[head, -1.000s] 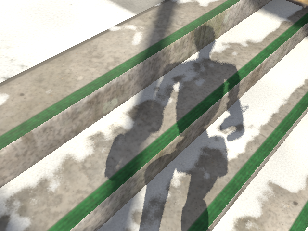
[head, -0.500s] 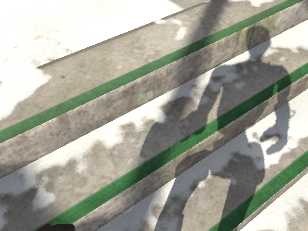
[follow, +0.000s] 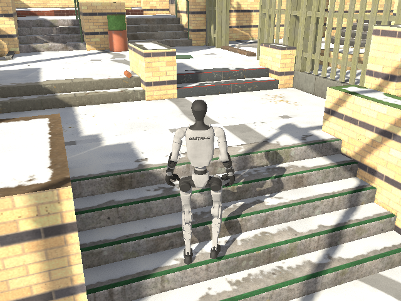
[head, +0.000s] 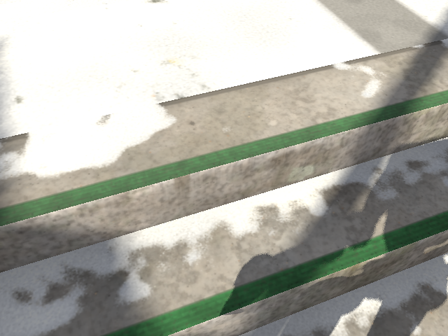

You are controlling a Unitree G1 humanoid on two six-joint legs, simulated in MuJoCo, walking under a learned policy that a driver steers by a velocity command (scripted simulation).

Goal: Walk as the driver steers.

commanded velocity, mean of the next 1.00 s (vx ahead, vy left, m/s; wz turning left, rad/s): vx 0.04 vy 0.00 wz -0.30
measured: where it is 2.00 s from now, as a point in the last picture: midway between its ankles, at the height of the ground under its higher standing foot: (270, 204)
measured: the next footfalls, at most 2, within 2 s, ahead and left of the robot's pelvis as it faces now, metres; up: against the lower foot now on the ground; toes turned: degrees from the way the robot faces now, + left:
right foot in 0.46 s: +0.31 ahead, -0.22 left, +0.16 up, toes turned -17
left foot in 1.42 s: +0.64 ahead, -0.02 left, +0.32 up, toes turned -6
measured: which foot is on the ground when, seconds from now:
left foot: down 0.00-0.52, up 0.54-1.00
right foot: up 0.00-0.44, down 0.46-1.00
